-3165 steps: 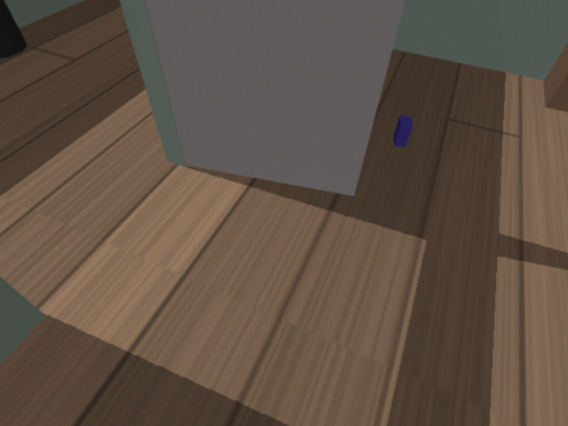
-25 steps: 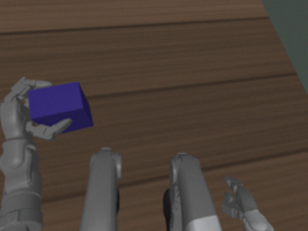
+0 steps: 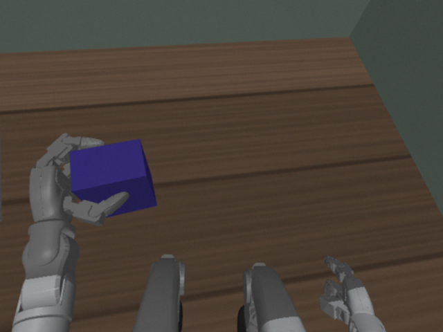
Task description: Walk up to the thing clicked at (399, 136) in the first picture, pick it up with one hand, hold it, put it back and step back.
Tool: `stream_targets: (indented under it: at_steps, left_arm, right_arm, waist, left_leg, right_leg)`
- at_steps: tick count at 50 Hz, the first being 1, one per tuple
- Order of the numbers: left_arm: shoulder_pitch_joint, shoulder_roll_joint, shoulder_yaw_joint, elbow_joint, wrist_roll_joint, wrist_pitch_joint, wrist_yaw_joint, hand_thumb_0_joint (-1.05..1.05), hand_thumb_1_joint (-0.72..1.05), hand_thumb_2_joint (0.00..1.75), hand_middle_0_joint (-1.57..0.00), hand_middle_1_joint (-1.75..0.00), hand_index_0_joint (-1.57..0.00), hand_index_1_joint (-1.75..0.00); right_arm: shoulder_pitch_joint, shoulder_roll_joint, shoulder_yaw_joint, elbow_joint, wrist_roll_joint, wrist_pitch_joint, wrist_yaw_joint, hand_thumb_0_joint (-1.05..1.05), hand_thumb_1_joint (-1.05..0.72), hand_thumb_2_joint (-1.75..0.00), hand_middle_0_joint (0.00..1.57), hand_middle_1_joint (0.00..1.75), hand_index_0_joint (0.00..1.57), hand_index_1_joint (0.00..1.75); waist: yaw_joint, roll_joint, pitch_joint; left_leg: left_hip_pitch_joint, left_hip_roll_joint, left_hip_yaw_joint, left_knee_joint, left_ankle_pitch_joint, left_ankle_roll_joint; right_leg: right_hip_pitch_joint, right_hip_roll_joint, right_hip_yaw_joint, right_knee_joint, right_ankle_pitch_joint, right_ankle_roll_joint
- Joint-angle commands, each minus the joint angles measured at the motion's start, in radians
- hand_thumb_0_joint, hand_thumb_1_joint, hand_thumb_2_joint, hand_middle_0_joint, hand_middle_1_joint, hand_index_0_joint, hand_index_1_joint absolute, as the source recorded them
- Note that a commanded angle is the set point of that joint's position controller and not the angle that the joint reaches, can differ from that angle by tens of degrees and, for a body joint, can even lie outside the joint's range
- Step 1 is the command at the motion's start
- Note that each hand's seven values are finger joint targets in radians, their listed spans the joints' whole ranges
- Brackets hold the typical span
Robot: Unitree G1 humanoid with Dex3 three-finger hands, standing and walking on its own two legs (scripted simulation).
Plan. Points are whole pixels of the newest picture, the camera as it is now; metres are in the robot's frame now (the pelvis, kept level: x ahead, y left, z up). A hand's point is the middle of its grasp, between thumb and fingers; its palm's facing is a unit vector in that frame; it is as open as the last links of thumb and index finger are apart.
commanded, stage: lift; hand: left
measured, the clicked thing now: (118, 182) +0.36 +0.18 +0.01
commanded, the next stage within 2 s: hold in 1.20 s
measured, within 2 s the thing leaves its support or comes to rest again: neither
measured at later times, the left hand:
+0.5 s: hand (83, 149) +0.35 +0.20 +0.13, palm faces +0.19 -0.98 -0.02, open 10.4 cm
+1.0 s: hand (85, 123) +0.36 +0.18 +0.17, palm faces +0.19 -0.98 +0.00, open 10.4 cm
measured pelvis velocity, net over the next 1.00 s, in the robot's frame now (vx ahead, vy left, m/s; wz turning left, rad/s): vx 0.03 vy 0.00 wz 0.04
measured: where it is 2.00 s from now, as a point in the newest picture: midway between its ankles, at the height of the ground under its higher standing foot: outside the picture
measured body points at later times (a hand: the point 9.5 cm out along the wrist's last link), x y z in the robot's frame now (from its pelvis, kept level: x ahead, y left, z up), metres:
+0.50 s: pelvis +0.02 +0.00 +0.09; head +0.11 +0.03 +0.53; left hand +0.34 +0.25 +0.13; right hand +0.17 -0.23 -0.02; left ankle +0.05 +0.12 -0.55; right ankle +0.03 -0.13 -0.55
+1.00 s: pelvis +0.03 +0.00 +0.12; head +0.10 +0.01 +0.57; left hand +0.35 +0.23 +0.17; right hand +0.18 -0.24 +0.02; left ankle +0.05 +0.12 -0.55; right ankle +0.03 -0.13 -0.55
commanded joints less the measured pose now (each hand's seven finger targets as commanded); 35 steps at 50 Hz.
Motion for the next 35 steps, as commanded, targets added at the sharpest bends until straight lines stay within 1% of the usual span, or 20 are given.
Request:
stream_targets:
  at_steps: [1, 2, 4, 5, 8, 12, 14, 15, 18, 19, 20, 21, 22, 24, 26, 28, 29, 30, 31, 35]
  left_arm:
    - [-0.166, 0.113, 0.031, -0.189, 0.006, -0.071, 0.012, 0.00, 0.11, 1.20, -1.29, -1.39, -1.32, -1.38]
    - [-0.150, 0.097, 0.017, -0.178, 0.008, -0.070, 0.010, 0.00, 0.14, 1.20, -1.29, -1.39, -1.32, -1.38]
    - [-0.186, 0.112, 0.024, -0.187, 0.016, -0.076, 0.010, 0.00, 0.15, 1.19, -1.29, -1.38, -1.32, -1.37]
    - [-0.182, 0.097, 0.008, -0.181, 0.020, -0.075, 0.010, 0.00, 0.15, 1.21, -1.29, -1.38, -1.32, -1.37]
    - [-0.177, 0.102, 0.015, -0.192, 0.025, -0.084, 0.017, 0.00, 0.10, 1.18, -1.29, -1.38, -1.32, -1.37]
    - [-0.181, 0.103, 0.020, -0.158, 0.032, -0.091, 0.028, 0.00, 0.07, 1.18, -1.29, -1.38, -1.31, -1.37]
    - [-0.194, 0.078, -0.004, -0.153, 0.030, -0.096, 0.027, 0.00, 0.08, 1.17, -1.29, -1.37, -1.31, -1.36]
    - [-0.205, 0.067, -0.018, -0.146, 0.031, -0.097, 0.024, 0.00, 0.11, 1.19, -1.29, -1.37, -1.31, -1.37]
    - [-0.226, 0.076, -0.023, -0.116, 0.042, -0.105, 0.022, 0.00, 0.13, 1.18, -1.31, -1.37, -1.33, -1.37]
    - [-0.240, 0.064, -0.043, -0.121, 0.045, -0.107, 0.020, 0.00, 0.13, 1.19, -1.31, -1.38, -1.33, -1.37]
    - [-0.231, 0.083, -0.027, -0.114, 0.048, -0.109, 0.022, 0.00, 0.13, 1.19, -1.31, -1.38, -1.33, -1.37]
    - [-0.234, 0.067, -0.039, -0.112, 0.046, -0.110, 0.019, 0.00, 0.16, 1.21, -1.32, -1.38, -1.34, -1.38]
    - [-0.243, 0.085, -0.021, -0.128, 0.047, -0.113, 0.022, 0.00, 0.15, 1.19, -1.32, -1.38, -1.34, -1.37]
    - [-0.232, 0.072, -0.026, -0.122, 0.043, -0.115, 0.021, 0.00, 0.14, 1.19, -1.31, -1.38, -1.33, -1.38]
    - [-0.232, 0.064, -0.028, -0.118, 0.039, -0.116, 0.024, 0.00, 0.12, 1.19, -1.32, -1.39, -1.34, -1.38]
    - [-0.234, 0.063, -0.031, -0.111, 0.037, -0.117, 0.025, 0.00, 0.10, 1.20, -1.32, -1.39, -1.33, -1.38]
    - [-0.234, 0.078, -0.013, -0.106, 0.041, -0.118, 0.029, 0.00, 0.09, 1.19, -1.31, -1.38, -1.33, -1.38]
    - [-0.238, 0.058, -0.037, -0.101, 0.043, -0.120, 0.028, 0.00, 0.10, 1.19, -1.31, -1.38, -1.33, -1.38]
    - [-0.261, 0.061, -0.030, -0.101, 0.045, -0.122, 0.030, 0.00, 0.11, 1.19, -1.30, -1.37, -1.31, -1.37]
    - [-0.269, 0.055, -0.051, -0.083, 0.051, -0.129, 0.024, 0.00, 0.15, 1.19, -1.27, -1.35, -1.29, -1.35]
  right_arm:
    - [0.047, -0.145, -0.059, -0.101, -0.003, -0.048, -0.021, 0.00, -0.91, -0.90, 0.20, 0.30, 0.20, 0.30]
    - [0.057, -0.143, -0.056, -0.099, -0.005, -0.050, -0.019, 0.00, -0.91, -0.90, 0.20, 0.30, 0.20, 0.30]
    - [0.062, -0.142, -0.057, -0.095, -0.006, -0.052, -0.017, 0.00, -0.91, -0.90, 0.20, 0.30, 0.20, 0.30]
    - [0.063, -0.144, -0.057, -0.098, -0.007, -0.053, -0.015, 0.00, -0.91, -0.90, 0.20, 0.30, 0.20, 0.30]
    - [0.070, -0.135, -0.052, -0.101, -0.011, -0.056, -0.012, 0.00, -0.91, -0.90, 0.20, 0.30, 0.20, 0.30]
    - [0.071, -0.128, -0.047, -0.103, -0.014, -0.057, -0.013, 0.00, -0.91, -0.90, 0.20, 0.30, 0.20, 0.30]
    - [0.083, -0.126, -0.045, -0.096, -0.016, -0.059, -0.014, 0.00, -0.92, -0.90, 0.20, 0.30, 0.20, 0.30]
    - [0.077, -0.130, -0.046, -0.096, -0.016, -0.059, -0.014, 0.00, -0.91, -0.90, 0.20, 0.30, 0.20, 0.30]
    - [0.090, -0.132, -0.048, -0.087, -0.022, -0.061, -0.014, 0.00, -0.91, -0.90, 0.20, 0.30, 0.20, 0.30]
    - [0.085, -0.131, -0.048, -0.087, -0.021, -0.063, -0.013, 0.00, -0.91, -0.90, 0.20, 0.30, 0.20, 0.30]
    - [0.090, -0.128, -0.046, -0.090, -0.023, -0.062, -0.014, 0.00, -0.91, -0.90, 0.20, 0.30, 0.20, 0.30]
    - [0.084, -0.131, -0.048, -0.094, -0.023, -0.062, -0.014, 0.00, -0.91, -0.90, 0.20, 0.30, 0.20, 0.30]
    - [0.087, -0.129, -0.045, -0.093, -0.023, -0.064, -0.013, 0.00, -0.91, -0.90, 0.20, 0.30, 0.20, 0.30]
    - [0.083, -0.127, -0.044, -0.094, -0.023, -0.063, -0.012, 0.00, -0.91, -0.90, 0.20, 0.30, 0.20, 0.30]
    - [0.083, -0.123, -0.041, -0.096, -0.024, -0.063, -0.013, 0.00, -0.91, -0.90, 0.20, 0.30, 0.20, 0.30]
    - [0.081, -0.117, -0.035, -0.090, -0.023, -0.066, -0.014, 0.00, -0.92, -0.90, 0.20, 0.30, 0.20, 0.30]
    - [0.088, -0.117, -0.037, -0.091, -0.025, -0.063, -0.015, 0.00, -0.92, -0.90, 0.20, 0.30, 0.20, 0.30]
    - [0.077, -0.117, -0.036, -0.092, -0.026, -0.064, -0.015, 0.00, -0.91, -0.90, 0.20, 0.30, 0.20, 0.30]
    - [0.083, -0.119, -0.040, -0.084, -0.027, -0.066, -0.015, 0.00, -0.91, -0.90, 0.20, 0.30, 0.20, 0.30]
    - [0.103, -0.120, -0.040, -0.068, -0.033, -0.064, -0.017, 0.00, -0.91, -0.90, 0.20, 0.30, 0.20, 0.30]
  waist:
    - [-0.024, 0.036, -0.396]
    - [-0.021, 0.043, -0.387]
    - [-0.008, 0.079, -0.373]
    - [-0.005, 0.082, -0.363]
    - [0.004, 0.096, -0.355]
    - [-0.006, 0.049, -0.329]
    - [-0.015, 0.038, -0.334]
    - [-0.015, 0.041, -0.299]
    - [-0.016, 0.050, -0.300]
    - [-0.018, 0.049, -0.281]
    - [-0.013, 0.050, -0.277]
    - [-0.015, 0.049, -0.262]
    - [-0.001, 0.053, -0.271]
    - [0.002, 0.054, -0.265]
    - [-0.008, 0.018, -0.261]
    - [-0.001, 0.027, -0.241]
    - [-0.004, 0.015, -0.249]
    - [-0.010, 0.003, -0.223]
    - [-0.014, 0.018, -0.220]
    - [-0.019, 0.027, -0.250]
  left_leg:
    - [0.445, -0.015, 0.012, -0.268, 0.297, 0.042]
    - [0.476, -0.015, 0.011, -0.289, 0.316, 0.040]
    - [0.535, -0.012, 0.008, -0.337, 0.315, 0.032]
    - [0.568, -0.010, 0.003, -0.360, 0.318, 0.026]
    - [0.630, -0.011, -0.003, -0.416, 0.344, 0.019]
    - [0.635, -0.016, 0.008, -0.456, 0.335, 0.025]
    - [0.668, -0.016, 0.011, -0.465, 0.377, 0.028]
    - [0.671, -0.018, 0.011, -0.488, 0.343, 0.026]
    - [0.713, -0.014, 0.010, -0.514, 0.368, 0.022]
    - [0.717, -0.016, 0.013, -0.528, 0.344, 0.022]
    - [0.718, -0.019, 0.018, -0.538, 0.344, 0.023]
    - [0.728, -0.019, 0.019, -0.561, 0.319, 0.022]
    - [0.742, -0.018, 0.017, -0.576, 0.315, 0.019]
    - [0.772, -0.017, 0.018, -0.601, 0.308, 0.015]
    - [0.766, -0.021, 0.022, -0.607, 0.331, 0.021]
    - [0.773, -0.025, 0.034, -0.615, 0.332, 0.021]
    - [0.776, -0.023, 0.034, -0.620, 0.337, 0.024]
    - [0.767, -0.024, 0.035, -0.630, 0.317, 0.024]
    - [0.788, -0.022, 0.034, -0.641, 0.311, 0.023]
    - [0.843, -0.018, 0.035, -0.644, 0.416, 0.022]
  right_leg:
    - [0.290, 0.008, 0.006, -0.285, 0.364, -0.026]
    - [0.301, 0.006, 0.004, -0.296, 0.377, -0.027]
    - [0.309, 0.004, 0.001, -0.322, 0.358, -0.033]
    - [0.309, 0.003, -0.005, -0.333, 0.349, -0.035]
    - [0.364, 0.004, -0.015, -0.371, 0.364, -0.038]
    - [0.446, 0.003, -0.009, -0.431, 0.384, -0.033]
    - [0.478, 0.001, -0.007, -0.454, 0.428, -0.028]
    - [0.473, 0.001, -0.008, -0.465, 0.398, -0.031]
    - [0.495, 0.002, -0.012, -0.487, 0.414, -0.033]
    - [0.491, 0.000, -0.011, -0.500, 0.398, -0.033]
    - [0.518, 0.001, -0.009, -0.518, 0.404, -0.031]
    - [0.524, -0.001, -0.010, -0.535, 0.385, -0.031]
    - [0.539, -0.001, -0.012, -0.541, 0.377, -0.033]
    - [0.549, 0.000, -0.013, -0.563, 0.365, -0.033]
    - [0.603, 0.001, -0.010, -0.589, 0.399, -0.027]
    - [0.620, -0.004, -0.001, -0.605, 0.409, -0.025]
    - [0.633, -0.001, 0.000, -0.615, 0.415, -0.023]
    - [0.638, -0.002, 0.000, -0.624, 0.399, -0.022]
    - [0.624, -0.002, 0.001, -0.628, 0.394, -0.024]
    - [0.662, 0.000, -0.002, -0.632, 0.483, -0.025]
